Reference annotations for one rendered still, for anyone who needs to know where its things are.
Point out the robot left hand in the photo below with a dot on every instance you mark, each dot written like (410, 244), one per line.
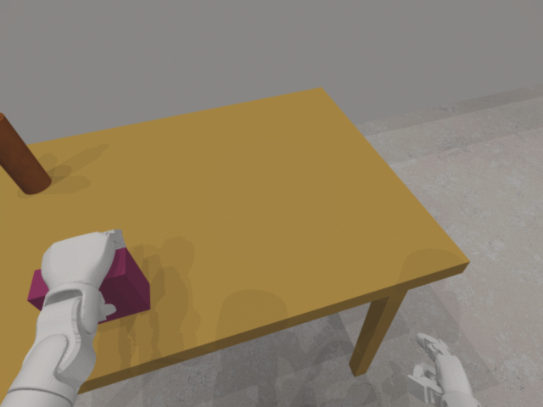
(83, 259)

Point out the table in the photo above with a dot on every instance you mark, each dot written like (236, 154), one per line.
(245, 219)

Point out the robot right hand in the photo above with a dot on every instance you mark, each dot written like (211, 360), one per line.
(429, 384)

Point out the left robot forearm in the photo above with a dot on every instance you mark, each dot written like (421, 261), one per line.
(62, 356)

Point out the sponge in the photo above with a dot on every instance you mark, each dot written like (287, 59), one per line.
(124, 286)

